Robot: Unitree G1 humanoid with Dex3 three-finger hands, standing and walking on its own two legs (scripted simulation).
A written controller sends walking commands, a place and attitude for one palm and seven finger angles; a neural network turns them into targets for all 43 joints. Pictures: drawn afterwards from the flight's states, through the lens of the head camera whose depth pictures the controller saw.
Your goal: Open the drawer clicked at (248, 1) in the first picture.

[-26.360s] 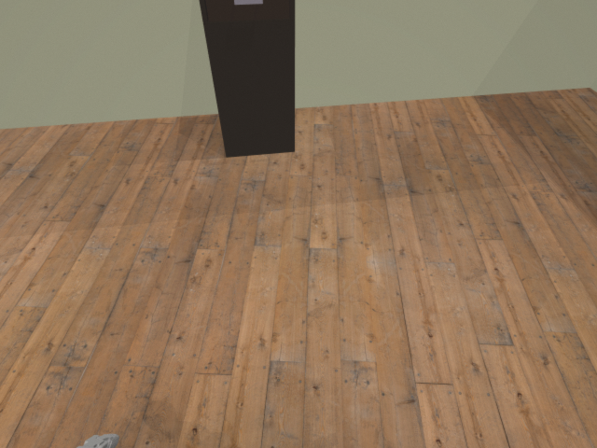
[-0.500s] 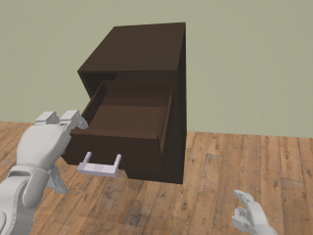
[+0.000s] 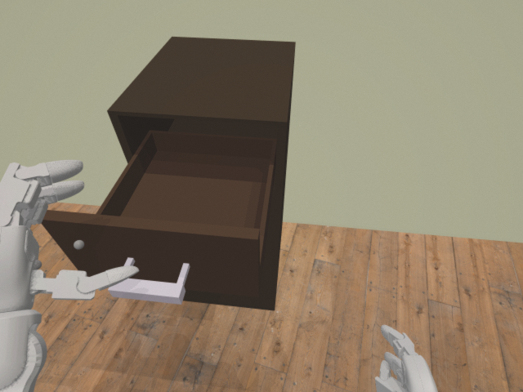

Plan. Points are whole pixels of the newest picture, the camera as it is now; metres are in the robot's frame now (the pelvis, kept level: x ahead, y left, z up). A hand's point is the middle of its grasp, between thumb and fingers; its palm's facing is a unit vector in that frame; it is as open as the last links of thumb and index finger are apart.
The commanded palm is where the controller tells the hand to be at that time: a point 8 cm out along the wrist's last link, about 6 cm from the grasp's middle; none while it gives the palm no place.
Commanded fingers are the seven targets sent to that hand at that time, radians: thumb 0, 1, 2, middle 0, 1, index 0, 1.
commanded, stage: draw the hand back to the body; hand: left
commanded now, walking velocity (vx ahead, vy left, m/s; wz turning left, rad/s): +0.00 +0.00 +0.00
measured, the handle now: (152, 278) +0.27 +0.22 +0.01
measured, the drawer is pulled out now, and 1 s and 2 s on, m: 0.29 0.29 0.29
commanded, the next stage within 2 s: step back with the hand held close in 0.64 s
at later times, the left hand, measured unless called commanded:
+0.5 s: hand (51, 258) +0.19 +0.25 +0.20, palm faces +0.47 -0.79 -0.39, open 8.2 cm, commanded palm +0.13 +0.29 +0.20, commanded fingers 0.00 0.90 0.90 -0.20 -0.30 -0.20 -0.30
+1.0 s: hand (53, 275) +0.17 +0.25 +0.19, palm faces +0.38 -0.77 -0.51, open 7.5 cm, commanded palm +0.10 +0.29 +0.20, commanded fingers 0.00 0.90 0.90 -0.20 -0.30 -0.20 -0.30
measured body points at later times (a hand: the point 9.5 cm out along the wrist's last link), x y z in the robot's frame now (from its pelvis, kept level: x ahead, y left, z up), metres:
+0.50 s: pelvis +0.00 +0.01 +0.00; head -0.01 -0.01 +0.45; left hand +0.15 +0.29 +0.22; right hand +0.21 -0.20 -0.07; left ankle -0.04 +0.13 -0.74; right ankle +0.03 -0.13 -0.74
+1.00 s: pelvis -0.03 +0.01 +0.00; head -0.01 +0.00 +0.45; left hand +0.15 +0.28 +0.22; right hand +0.16 -0.23 -0.08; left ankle -0.04 +0.13 -0.74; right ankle +0.03 -0.13 -0.74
